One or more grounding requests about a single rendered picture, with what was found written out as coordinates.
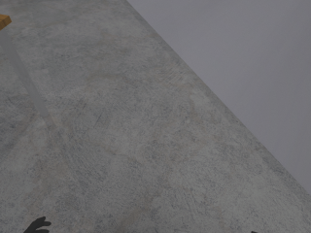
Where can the robot left hand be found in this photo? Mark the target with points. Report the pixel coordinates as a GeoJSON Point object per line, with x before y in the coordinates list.
{"type": "Point", "coordinates": [39, 222]}

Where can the table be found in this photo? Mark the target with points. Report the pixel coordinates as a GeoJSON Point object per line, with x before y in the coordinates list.
{"type": "Point", "coordinates": [11, 52]}

